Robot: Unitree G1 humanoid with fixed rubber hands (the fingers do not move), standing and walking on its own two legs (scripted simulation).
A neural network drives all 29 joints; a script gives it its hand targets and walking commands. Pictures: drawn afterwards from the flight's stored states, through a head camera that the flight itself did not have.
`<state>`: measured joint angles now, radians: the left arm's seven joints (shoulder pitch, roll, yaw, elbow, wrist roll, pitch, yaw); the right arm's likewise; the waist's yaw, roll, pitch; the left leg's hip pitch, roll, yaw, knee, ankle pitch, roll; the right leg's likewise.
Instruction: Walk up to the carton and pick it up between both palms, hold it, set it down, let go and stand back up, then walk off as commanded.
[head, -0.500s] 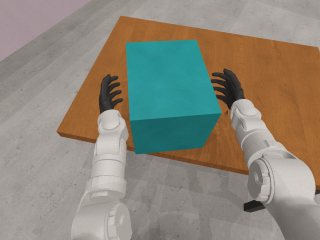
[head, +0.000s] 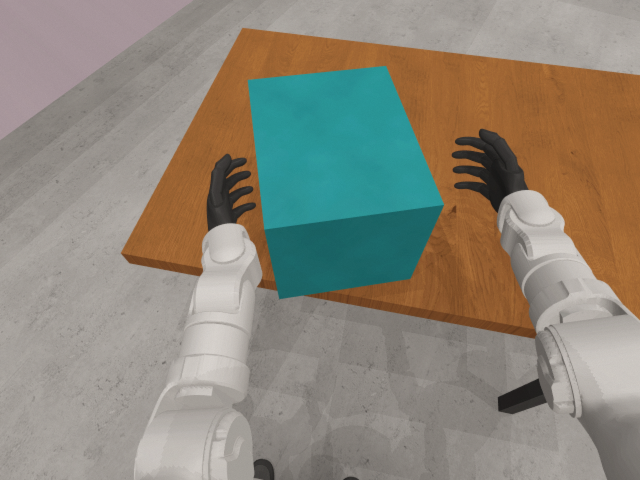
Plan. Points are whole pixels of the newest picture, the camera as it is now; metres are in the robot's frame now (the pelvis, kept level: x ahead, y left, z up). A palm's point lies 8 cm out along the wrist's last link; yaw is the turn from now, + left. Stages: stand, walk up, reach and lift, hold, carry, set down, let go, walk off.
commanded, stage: set down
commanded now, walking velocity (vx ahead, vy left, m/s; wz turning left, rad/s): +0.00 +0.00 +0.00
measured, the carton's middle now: (332, 183) +0.50 +0.03 +0.01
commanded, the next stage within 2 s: none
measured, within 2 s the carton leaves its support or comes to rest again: neither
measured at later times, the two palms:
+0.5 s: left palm (215, 263) +0.34 +0.16 +0.05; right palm (529, 238) +0.40 -0.21 +0.06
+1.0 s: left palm (201, 299) +0.29 +0.17 +0.05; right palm (554, 281) +0.35 -0.24 +0.04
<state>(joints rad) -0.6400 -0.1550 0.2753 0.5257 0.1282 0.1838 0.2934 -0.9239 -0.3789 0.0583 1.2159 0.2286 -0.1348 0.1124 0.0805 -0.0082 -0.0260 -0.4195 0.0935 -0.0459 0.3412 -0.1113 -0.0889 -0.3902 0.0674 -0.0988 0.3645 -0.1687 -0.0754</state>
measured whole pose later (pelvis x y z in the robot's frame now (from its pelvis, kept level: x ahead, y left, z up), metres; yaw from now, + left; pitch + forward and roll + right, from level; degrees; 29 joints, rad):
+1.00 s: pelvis -0.03 +0.00 +0.00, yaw +0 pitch +9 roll +0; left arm -0.24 -0.15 0.10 0.15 0.08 0.21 0.29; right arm -0.48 -0.49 0.02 0.88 0.31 -0.19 0.26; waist 0.08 -0.01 -0.03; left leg -0.42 0.09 -0.05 0.34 -0.08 -0.09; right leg -0.39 0.07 -0.10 0.36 -0.13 -0.08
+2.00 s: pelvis -0.03 +0.00 +0.00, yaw +0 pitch +7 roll +0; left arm 0.19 -0.13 -0.05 -0.17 0.05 0.27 0.30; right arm 0.00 -0.54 -0.02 0.50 0.40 -0.19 0.33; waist 0.02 -0.04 -0.05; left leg -0.38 0.09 -0.05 0.34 -0.08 -0.08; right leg -0.35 0.06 -0.10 0.36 -0.14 -0.08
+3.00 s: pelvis +0.01 +0.02 +0.00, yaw +1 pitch +5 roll +0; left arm 0.36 -0.02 -0.05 -0.01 0.06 0.17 0.17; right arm 0.20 -0.32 0.03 0.54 0.28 -0.19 0.15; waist 0.01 -0.07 -0.05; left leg -0.31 0.05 -0.05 0.34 -0.13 -0.06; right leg -0.27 0.02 -0.10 0.36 -0.19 -0.06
